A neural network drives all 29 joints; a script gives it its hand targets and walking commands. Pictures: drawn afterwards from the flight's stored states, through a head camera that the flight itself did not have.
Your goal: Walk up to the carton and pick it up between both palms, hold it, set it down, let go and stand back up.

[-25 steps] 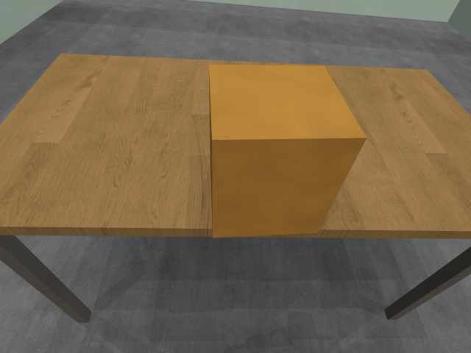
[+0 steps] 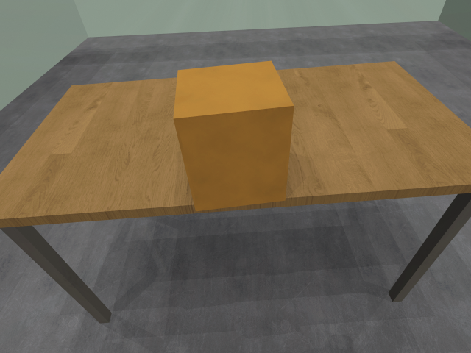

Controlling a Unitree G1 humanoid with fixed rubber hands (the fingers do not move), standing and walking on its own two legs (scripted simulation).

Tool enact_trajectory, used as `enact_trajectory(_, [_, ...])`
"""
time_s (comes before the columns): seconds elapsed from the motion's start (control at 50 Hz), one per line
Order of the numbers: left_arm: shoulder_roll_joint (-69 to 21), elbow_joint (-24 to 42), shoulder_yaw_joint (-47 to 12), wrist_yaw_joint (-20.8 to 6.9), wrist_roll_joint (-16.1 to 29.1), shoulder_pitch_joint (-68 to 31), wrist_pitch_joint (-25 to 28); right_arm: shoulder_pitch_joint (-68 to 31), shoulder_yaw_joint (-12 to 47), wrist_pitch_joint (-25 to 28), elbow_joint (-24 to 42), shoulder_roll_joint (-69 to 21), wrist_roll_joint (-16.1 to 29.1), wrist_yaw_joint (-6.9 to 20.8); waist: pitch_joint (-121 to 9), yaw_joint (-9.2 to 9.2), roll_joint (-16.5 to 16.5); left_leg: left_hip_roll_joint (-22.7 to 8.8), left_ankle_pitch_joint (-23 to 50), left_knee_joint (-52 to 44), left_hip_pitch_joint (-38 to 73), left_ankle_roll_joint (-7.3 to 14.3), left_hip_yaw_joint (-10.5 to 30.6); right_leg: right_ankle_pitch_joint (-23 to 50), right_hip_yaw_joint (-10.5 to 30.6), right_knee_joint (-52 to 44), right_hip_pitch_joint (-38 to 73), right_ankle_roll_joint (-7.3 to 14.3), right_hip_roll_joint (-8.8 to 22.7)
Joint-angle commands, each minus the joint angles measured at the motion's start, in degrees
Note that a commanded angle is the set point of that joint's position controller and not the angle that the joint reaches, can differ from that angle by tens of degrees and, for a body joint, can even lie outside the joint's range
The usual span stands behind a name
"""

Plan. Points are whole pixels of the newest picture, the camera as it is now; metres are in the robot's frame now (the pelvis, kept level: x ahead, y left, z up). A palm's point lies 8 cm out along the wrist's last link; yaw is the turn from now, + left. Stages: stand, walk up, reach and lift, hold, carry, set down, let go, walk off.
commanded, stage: walk up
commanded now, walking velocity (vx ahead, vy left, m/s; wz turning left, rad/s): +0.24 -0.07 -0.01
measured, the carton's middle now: (233, 137) +0.56 +0.02 +0.09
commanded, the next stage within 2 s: none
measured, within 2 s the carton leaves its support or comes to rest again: neither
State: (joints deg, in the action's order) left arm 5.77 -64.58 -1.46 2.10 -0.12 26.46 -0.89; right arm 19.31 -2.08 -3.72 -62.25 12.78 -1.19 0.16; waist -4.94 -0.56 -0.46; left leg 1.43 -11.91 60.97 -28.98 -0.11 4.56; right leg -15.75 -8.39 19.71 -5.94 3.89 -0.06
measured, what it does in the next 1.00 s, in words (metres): steps on the spot: left foot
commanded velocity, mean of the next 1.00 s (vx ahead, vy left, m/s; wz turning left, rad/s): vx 0.07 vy -0.09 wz -0.01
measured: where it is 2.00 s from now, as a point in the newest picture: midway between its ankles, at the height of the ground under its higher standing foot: outside the picture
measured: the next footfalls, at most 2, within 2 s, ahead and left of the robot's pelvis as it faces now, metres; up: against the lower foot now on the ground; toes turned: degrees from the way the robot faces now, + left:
left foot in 0.48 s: +0.19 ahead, +0.15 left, +0.00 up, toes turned +7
right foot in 1.14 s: +0.09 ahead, -0.13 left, +0.00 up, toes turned -5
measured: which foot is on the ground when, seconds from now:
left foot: up 0.00-0.46, down 0.48-1.00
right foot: down 0.00-0.52, up 0.54-1.00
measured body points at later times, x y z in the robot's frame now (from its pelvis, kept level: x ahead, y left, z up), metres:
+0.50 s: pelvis +0.08 +0.05 -0.02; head +0.06 +0.08 +0.42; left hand -0.10 +0.23 -0.18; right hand +0.23 -0.15 -0.14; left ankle +0.15 +0.14 -0.75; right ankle -0.05 -0.04 -0.75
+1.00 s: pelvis +0.08 +0.04 +0.00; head +0.11 +0.07 +0.44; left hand +0.12 +0.29 -0.17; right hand +0.07 -0.22 -0.14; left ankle +0.15 +0.14 -0.75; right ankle +0.05 -0.13 -0.69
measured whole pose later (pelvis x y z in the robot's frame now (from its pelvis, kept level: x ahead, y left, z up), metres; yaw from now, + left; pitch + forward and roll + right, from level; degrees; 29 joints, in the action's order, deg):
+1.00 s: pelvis +0.08 +0.04 +0.00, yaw -1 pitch +0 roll -2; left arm 13.0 -57.1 4.7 0.1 -1.2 14.6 -4.5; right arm 17.3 -2.5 -0.2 -59.1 9.9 -2.5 -3.0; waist 3.1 -1.8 2.3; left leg -4.9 -5.3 22.5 -17.3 1.5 -6.8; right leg -22.8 0.5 51.6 -22.0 -4.2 1.8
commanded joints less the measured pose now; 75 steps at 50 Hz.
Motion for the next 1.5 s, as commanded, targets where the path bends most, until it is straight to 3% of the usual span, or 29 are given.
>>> enact_trajectory(0.0, [9.05, -1.07, 2.4, 0.92, 0.3, 9.31, 2.5, -8.8, -0.12, 2.58, 5.45, 5.22, 0.73, 0.53, 9.25, 3.52, 15.44, -5.35, -5.22, -7.49, -13.88, -4.56, -5.7, -19.1, 19.51, -14.43, 10.23, -0.03, 15.49])
enact_trajectory(0.06, [6.48, -1.38, 2.47, 1.49, -0.76, 11.35, 2.92, -9.35, 0.64, 3.97, 5.16, 2.05, -0.1, 0.15, 6.85, 6.17, 11.99, -5.15, -7.81, -16.55, -13.18, -3.73, -8.14, -0.97, 12.9, -8.59, 19.23, 2.78, 12.33])
enact_trajectory(0.12, [5.8, -4.52, 2.64, 1.26, -1.09, 18.76, 4.29, -13.21, 0.2, 4.56, 5.71, 1.41, -0.56, -0.39, 7.57, 8.73, 8.13, -5.14, -9.58, -16.07, -12.05, -2.92, -8.91, 16.76, 17.71, -6.64, 20.82, 1.35, 15.74])
enact_trajectory(0.22, [7.26, -1.6, 3.16, 0.28, -1.82, 9.84, 4.6, -9.51, 0.57, 4.48, 4.44, -2.65, -0.39, -0.65, 13.04, 4.02, 4.63, -6.62, -12.18, -17.59, -5.47, -1.88, -9.47, 7.2, 17.86, -9.01, 6.03, 8.21, 18.49])
enact_trajectory(0.32, [8.7, -2.03, 3.53, -0.47, -2.12, 7.4, 5.0, -12.8, 0.21, 4.96, 7.24, -1.3, -0.2, 0.47, 16.86, 1.06, 3.63, -6.9, -1.63, -20.46, 5.68, -0.37, -8.83, -1.52, 16.43, -12.2, -7.24, 7.05, 17.62])
enact_trajectory(0.36, [8.03, -2.02, 3.14, -0.52, -1.86, 6.5, 4.87, -10.94, 0.49, 5.26, 5.96, -2.12, 0.08, 0.14, 17.44, -0.39, 1.51, -5.21, 3.89, -22.82, 12.95, 0.56, -10.67, 10.1, 8.74, -6.24, -11.4, 5.06, 12.75])
enact_trajectory(0.4, [6.13, -2.29, 1.88, -0.45, -1.07, 5.14, 4.63, -4.08, 1.02, 5.84, 2.73, -3.0, 0.79, -1.26, 13.82, -3.65, -2.81, -3.21, 15.14, -33.13, 21.18, 1.51, -11.65, 38.08, 4.67, 5.46, -8.44, 2.06, 8.86])
enact_trajectory(0.44, [6.01, -3.14, 2.23, 0.13, 0.74, 10.59, 3.78, 2.44, -0.35, 7.17, 3.04, 5.45, 0.0, -2.12, 4.92, -4.84, -7.78, -15.16, 47.0, -31.22, 37.11, 3.48, -2.38, 11.1, 1.2, 18.37, -17.95, -3.44, 3.13])
enact_trajectory(0.46, [7.04, -1.98, 3.03, 0.48, 0.51, 11.34, 2.4, 6.78, -0.97, 6.69, 3.42, 8.2, -0.14, -2.88, 1.5, -6.28, -10.95, -28.39, 50.47, -35.23, 38.19, 7.75, 12.07, -17.48, 0.99, 30.56, -19.99, -5.15, 0.13])
enact_trajectory(0.48, [7.66, -2.55, 3.82, 0.65, -0.46, 13.28, 0.42, 6.48, -1.57, 5.63, 3.45, 8.75, 1.09, -3.35, 0.55, -4.72, -9.86, -32.22, 39.69, -38.44, 31.14, 11.29, 16.0, -21.48, 4.8, 37.87, -15.4, -4.75, 1.67])
enact_trajectory(0.5, [6.8, -2.25, 3.25, 0.24, -0.28, 11.23, -0.38, 1.88, -0.87, 5.01, 3.82, 6.46, 2.08, -3.41, 2.02, -3.17, -11.73, -28.34, 21.77, -44.88, 24.23, 12.58, 17.29, -19.89, 6.29, 38.05, -13.32, -4.42, 1.83])
enact_trajectory(0.54, [3.35, -1.04, 2.63, -0.79, -1.6, 5.82, -0.92, -3.97, 1.2, 4.59, 4.08, 1.64, 1.76, -3.1, 7.68, -0.66, -7.78, -18.98, 1.99, -51.45, 10.89, 7.77, 8.81, -15.19, 9.12, 32.33, -7.84, -3.97, 4.11])
enact_trajectory(0.6, [3.84, -1.49, 4.03, -1.17, -2.6, 8.42, -2.52, -5.55, -0.07, 4.36, 5.4, 5.78, 0.58, -3.9, 10.95, 2.09, 0.57, -20.81, 1.05, -49.45, 14.83, 4.84, 7.26, -8.6, 7.94, 40.26, -16.58, -5.75, 1.79])
enact_trajectory(0.64, [5.48, 0.65, 5.06, -1.08, -2.33, 7.39, -3.02, -3.17, -0.41, 4.56, 4.7, 6.72, 0.55, -3.83, 7.23, 2.34, 0.21, -21.62, 0.58, -48.82, 16.31, 4.69, 6.89, -5.21, 9.37, 42.38, -17.51, -6.32, 2.66])
enact_trajectory(0.7, [4.35, 4.21, 4.91, -1.91, -0.85, -1.22, -2.65, -5.79, 1.63, 4.85, 4.64, 0.25, 0.53, -2.4, 8.03, 2.79, -7.37, -14.15, -11.91, -54.54, 5.49, 3.03, 0.1, -1.28, 8.78, 35.27, -9.89, -5.63, 1.3])
enact_trajectory(0.78, [8.14, 7.01, 6.59, -2.09, -1.0, -2.93, -3.18, -4.92, -0.88, 4.65, 5.55, 5.53, -0.55, -2.89, 8.85, 2.75, -14.2, -17.36, -12.88, -52.95, 11.62, 4.64, 0.74, -0.73, 9.02, 39.89, -18.64, -6.69, 2.05])
enact_trajectory(0.84, [11.43, 9.8, 7.28, -2.37, -1.67, -7.88, -3.27, 2.47, -2.46, 4.23, 4.41, 7.44, -1.05, -3.76, 7.46, -0.96, -9.73, -21.87, -10.41, -51.31, 17.68, 6.18, 6.41, -4.12, 10.71, 37.99, -24.19, -7.83, 4.04])
enact_trajectory(0.9, [10.47, 9.69, 6.82, -1.83, -0.99, -9.43, -3.11, 2.43, -2.71, 3.86, 4.62, 7.15, -1.55, -3.8, 6.32, -1.3, -9.7, -20.16, 3.29, -47.75, 19.96, 7.31, 3.57, -8.98, 10.34, 31.3, -22.36, -8.54, 2.79])
enact_trajectory(0.96, [9.48, 9.66, 6.67, -1.47, -0.57, -7.27, -2.62, 1.48, -3.64, 3.67, 5.14, 8.62, -1.84, -3.38, 1.71, -2.33, -13.9, -19.7, -6.41, -48.45, 21.12, 8.02, 2.77, -10.57, 5.95, 25.12, -18.06, -8.23, 1.39])
enact_trajectory(1.02, [7.97, 8.71, 6.4, -1.31, -0.26, -3.47, -2.0, -1.68, -4.5, 2.65, 5.59, 9.84, -1.44, -3.34, -0.51, -0.24, -11.82, -19.76, -4.45, -46.53, 16.89, 7.12, 0.19, -6.38, 5.37, 12.01, -7.64, -5.54, 1.93])
enact_trajectory(1.04, [8.23, 8.0, 6.18, -0.83, -0.23, -3.43, -1.29, -5.54, -4.51, 2.08, 5.73, 9.3, -1.15, -2.99, 3.82, 1.61, -12.84, -17.25, 8.26, -42.77, 13.66, 6.02, -2.08, 1.69, 5.81, 5.03, -4.63, -5.18, 2.47])
enact_trajectory(1.06, [8.76, 6.89, 6.49, -1.21, -0.5, 0.77, -1.1, -2.32, -4.62, 2.01, 5.5, 8.81, -0.93, -2.86, 1.45, 1.64, -7.47, -15.89, -5.34, -42.96, 8.54, 4.27, -3.82, 3.12, 3.95, 3.21, 1.85, -4.25, 1.24])
enact_trajectory(1.08, [11.07, 7.0, 6.85, -1.04, -0.61, -1.09, -0.71, -2.81, -4.11, 1.73, 5.6, 6.76, -0.84, -2.53, 5.36, 1.29, -0.85, -12.47, -2.89, -35.67, 5.31, 2.27, -5.91, 5.15, 9.4, -1.19, 0.57, -4.19, 5.03])
enact_trajectory(1.1, [12.04, 8.5, 7.05, -0.85, -0.87, -1.94, -0.15, -1.48, -2.29, 1.68, 6.45, 1.68, 0.08, -2.34, 6.61, 1.11, 12.54, -6.81, -10.9, -25.52, 0.75, -0.06, -12.1, -0.77, 23.48, -8.9, -2.19, -3.37, 16.2])
enact_trajectory(1.16, [13.19, 9.1, 6.12, -0.35, -0.79, -8.46, -0.22, -1.62, -1.93, -0.06, 6.4, 0.24, -0.03, -1.98, 12.97, -0.14, 21.77, -3.83, -17.12, -11.0, 7.01, 1.01, -5.16, -24.81, 25.36, -18.59, -23.83, 1.71, 18.48])
enact_trajectory(1.2, [8.89, 11.15, 3.93, -0.49, -1.38, -12.38, 1.24, -1.94, -2.76, -0.44, 3.77, 1.5, 0.15, -1.24, 16.23, -0.9, 11.67, -3.52, -8.14, -11.44, 3.27, 1.73, -2.36, 0.9, 18.5, -12.02, -17.77, -4.76, 14.11])
enact_trajectory(1.28, [8.58, 9.07, 2.63, -0.21, 0.65, -8.22, 3.13, 4.99, -1.56, 0.31, -0.69, 0.66, 0.21, -0.47, 5.62, -3.11, 10.31, -0.94, -3.14, -10.04, 2.23, 0.75, -4.64, 25.72, 10.17, -5.99, 3.03, -10.45, 9.8])
enact_trajectory(1.36, [5.99, 5.73, 0.65, 0.43, -0.01, -2.63, 3.74, -3.36, -0.75, 0.77, -0.01, 0.44, 0.73, -1.1, 2.72, 0.08, 12.94, -2.07, -4.25, -17.77, 6.49, -0.92, -4.36, 32.09, 11.85, -4.58, 5.99, -7.08, 9.21])
enact_trajectory(1.48, [7.58, 4.7, 1.56, 1.06, -0.89, -1.12, 3.16, -4.57, 0.58, 1.12, -1.47, 0.15, 0.59, -2.76, 2.74, 2.14, 8.16, -3.25, -11.08, -32.96, 9.88, -1.71, -4.62, 35.44, 16.61, -1.48, 9.9, 1.53, 14.04])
